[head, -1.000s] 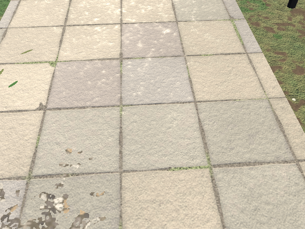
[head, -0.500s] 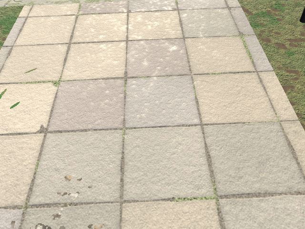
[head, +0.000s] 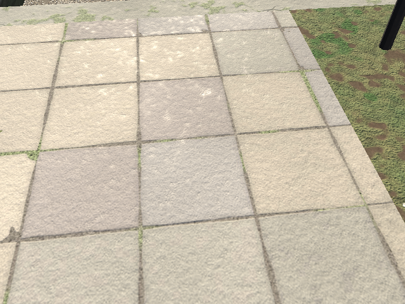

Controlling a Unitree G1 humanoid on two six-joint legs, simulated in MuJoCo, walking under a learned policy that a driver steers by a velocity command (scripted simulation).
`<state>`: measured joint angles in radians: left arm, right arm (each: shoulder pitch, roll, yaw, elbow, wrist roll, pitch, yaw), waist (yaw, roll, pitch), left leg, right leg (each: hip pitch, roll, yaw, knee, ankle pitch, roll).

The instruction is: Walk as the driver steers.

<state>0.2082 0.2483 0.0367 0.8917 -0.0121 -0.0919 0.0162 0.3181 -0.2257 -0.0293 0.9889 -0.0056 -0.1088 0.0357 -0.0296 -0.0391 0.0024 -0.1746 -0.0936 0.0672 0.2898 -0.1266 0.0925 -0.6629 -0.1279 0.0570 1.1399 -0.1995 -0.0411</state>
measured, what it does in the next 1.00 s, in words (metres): walks ahead, turning left: right foot, then left foot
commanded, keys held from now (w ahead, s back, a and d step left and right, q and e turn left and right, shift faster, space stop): w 0.14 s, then w+q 0.78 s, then w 0.08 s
